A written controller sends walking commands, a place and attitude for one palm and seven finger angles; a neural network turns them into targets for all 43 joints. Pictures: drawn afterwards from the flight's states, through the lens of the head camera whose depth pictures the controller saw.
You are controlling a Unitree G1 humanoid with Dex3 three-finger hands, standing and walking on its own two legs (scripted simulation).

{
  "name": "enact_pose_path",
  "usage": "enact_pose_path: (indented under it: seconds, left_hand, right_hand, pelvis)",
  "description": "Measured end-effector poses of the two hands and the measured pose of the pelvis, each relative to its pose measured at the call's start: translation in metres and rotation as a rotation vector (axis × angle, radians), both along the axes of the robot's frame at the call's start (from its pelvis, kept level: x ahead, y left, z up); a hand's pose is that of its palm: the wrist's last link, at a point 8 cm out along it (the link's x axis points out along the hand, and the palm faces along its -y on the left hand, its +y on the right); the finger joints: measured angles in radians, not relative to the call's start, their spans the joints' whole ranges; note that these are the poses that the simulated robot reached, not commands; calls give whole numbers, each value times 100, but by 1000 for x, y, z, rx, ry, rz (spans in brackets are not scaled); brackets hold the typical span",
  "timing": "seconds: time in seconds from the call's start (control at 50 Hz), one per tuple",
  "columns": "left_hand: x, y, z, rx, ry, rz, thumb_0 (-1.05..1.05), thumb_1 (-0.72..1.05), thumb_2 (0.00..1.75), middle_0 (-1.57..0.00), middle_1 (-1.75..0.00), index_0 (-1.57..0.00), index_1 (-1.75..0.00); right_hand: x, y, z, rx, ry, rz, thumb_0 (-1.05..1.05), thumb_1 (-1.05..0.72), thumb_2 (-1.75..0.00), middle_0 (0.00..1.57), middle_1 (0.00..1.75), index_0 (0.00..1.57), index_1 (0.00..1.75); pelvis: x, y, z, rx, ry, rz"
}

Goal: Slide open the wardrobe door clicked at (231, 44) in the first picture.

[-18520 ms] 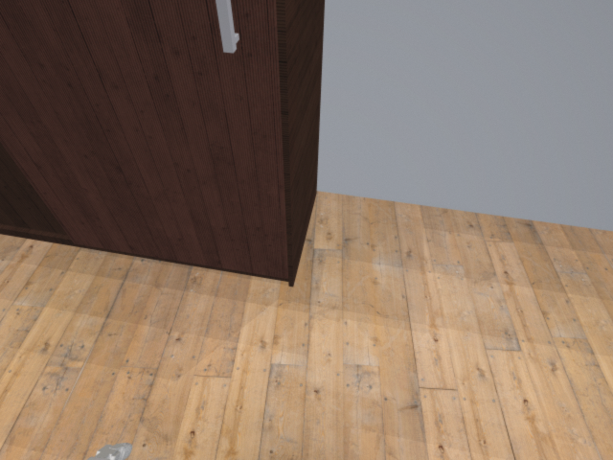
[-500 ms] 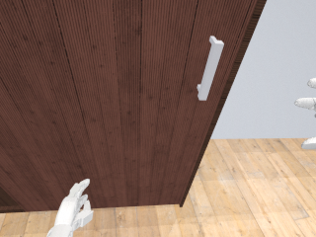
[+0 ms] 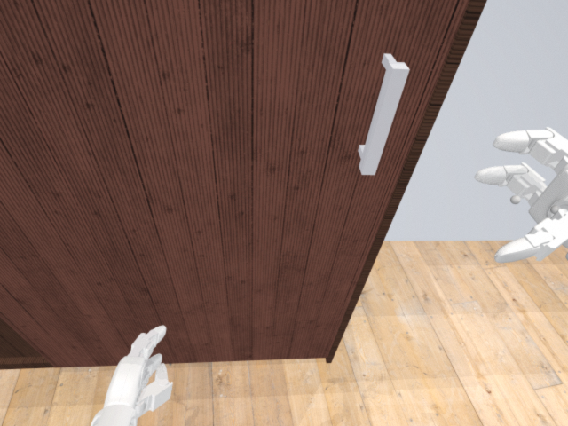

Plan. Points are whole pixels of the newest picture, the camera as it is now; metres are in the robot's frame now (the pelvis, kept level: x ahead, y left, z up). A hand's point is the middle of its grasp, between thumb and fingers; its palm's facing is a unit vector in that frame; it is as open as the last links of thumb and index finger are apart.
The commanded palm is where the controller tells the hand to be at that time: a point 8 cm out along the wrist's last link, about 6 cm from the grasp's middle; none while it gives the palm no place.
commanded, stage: move the hooked fingers beside the handle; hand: right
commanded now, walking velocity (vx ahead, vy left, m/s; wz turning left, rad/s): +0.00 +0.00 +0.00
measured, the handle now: (377, 117) +0.48 -0.11 +0.23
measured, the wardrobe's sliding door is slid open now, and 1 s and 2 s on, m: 0.00 0.00 0.00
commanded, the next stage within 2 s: none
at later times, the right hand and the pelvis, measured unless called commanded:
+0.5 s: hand (495, 170) +0.36 -0.24 +0.23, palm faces +0.03 +1.00 -0.06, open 14.0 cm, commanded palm +0.33 -0.27 +0.24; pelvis +0.01 +0.00 +0.00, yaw +1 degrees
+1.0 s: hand (450, 149) +0.40 -0.19 +0.24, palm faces -0.03 +1.00 -0.04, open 14.0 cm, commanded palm +0.38 -0.24 +0.24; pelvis +0.01 +0.01 +0.00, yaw +1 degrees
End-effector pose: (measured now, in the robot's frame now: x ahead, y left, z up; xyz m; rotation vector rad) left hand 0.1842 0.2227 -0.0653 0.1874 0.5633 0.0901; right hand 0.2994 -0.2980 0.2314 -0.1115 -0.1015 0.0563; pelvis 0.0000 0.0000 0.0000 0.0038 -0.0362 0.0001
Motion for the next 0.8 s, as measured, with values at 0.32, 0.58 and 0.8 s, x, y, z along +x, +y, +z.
enact_pose_path:
  seconds: [0.32, 0.58, 0.8]
  left_hand:
    - [-9, 15, -6, 14, 58, 56, 1, 91, 90, -20, -30, -20, -29]
    - [3, 8, -2, -22, 24, 55, 1, 91, 90, -20, -30, -20, -29]
    - [-7, 14, -7, -12, 66, 69, 1, 91, 90, -20, -30, -20, -30]
  right_hand:
    - [22, 1, -9, 16, 32, -38, -1, 50, -30, 30, 120, 30, 120]
    - [49, 11, -4, 32, 89, -82, -1, 50, -30, 31, 120, 30, 120]
    - [62, 34, 0, 76, 62, -50, -1, 51, -30, 31, 120, 30, 120]
  pelvis:
    - [11, -2, 0, -1, 19, 15]
    - [11, 1, 0, -4, 23, 14]
    - [10, 5, 0, -6, 18, 12]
